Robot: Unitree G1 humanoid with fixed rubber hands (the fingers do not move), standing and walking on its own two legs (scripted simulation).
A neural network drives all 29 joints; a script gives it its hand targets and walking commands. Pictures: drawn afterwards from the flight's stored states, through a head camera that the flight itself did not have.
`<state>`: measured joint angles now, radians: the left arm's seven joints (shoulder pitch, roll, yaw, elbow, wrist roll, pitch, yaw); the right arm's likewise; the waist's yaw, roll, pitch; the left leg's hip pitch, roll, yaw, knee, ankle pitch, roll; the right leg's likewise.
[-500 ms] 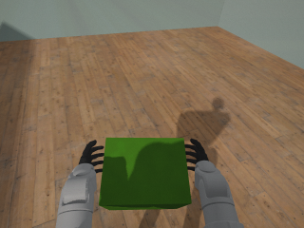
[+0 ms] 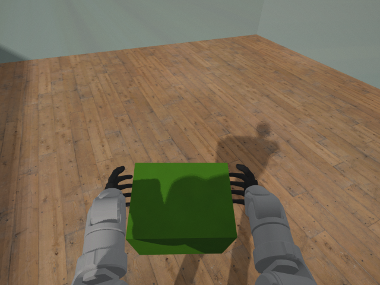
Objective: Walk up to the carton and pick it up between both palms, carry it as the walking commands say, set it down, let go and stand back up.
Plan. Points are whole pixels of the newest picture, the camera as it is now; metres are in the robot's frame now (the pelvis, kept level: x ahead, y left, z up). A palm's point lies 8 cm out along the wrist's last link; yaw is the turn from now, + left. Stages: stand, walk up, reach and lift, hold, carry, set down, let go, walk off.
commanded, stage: set down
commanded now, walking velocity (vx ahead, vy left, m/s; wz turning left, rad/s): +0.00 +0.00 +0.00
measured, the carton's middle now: (181, 211) +0.31 +0.05 -0.04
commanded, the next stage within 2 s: none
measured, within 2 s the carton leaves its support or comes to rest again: neither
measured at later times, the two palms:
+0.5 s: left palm (118, 211) +0.29 +0.20 -0.03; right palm (239, 205) +0.34 -0.10 -0.04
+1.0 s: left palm (124, 225) +0.30 +0.21 -0.13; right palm (231, 214) +0.37 -0.09 -0.12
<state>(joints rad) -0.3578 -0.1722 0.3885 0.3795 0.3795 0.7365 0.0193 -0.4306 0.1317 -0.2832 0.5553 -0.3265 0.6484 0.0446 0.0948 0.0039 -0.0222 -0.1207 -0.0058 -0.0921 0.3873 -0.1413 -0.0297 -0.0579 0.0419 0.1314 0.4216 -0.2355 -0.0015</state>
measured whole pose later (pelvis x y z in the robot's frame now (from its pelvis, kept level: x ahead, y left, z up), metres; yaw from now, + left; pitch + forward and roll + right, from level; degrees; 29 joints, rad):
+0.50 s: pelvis +0.02 -0.01 -0.01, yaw +0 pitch +8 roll +0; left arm -0.29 -0.16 0.37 0.40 0.32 0.45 0.00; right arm -0.35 0.18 -0.30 0.53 -0.31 0.38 -0.02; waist 0.13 -0.02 -0.02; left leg -0.44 0.00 -0.10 0.46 -0.16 -0.04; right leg -0.38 0.06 0.12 0.51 -0.26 -0.01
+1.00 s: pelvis -0.03 +0.00 -0.06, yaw -1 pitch +27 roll -1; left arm -0.48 -0.22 0.50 0.39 0.33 0.31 0.02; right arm -0.62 0.13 -0.40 0.61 -0.29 0.24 0.00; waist 0.11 -0.04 -0.09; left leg -1.08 -0.02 -0.11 0.83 -0.22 -0.04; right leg -1.02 0.08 0.12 0.87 -0.32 0.02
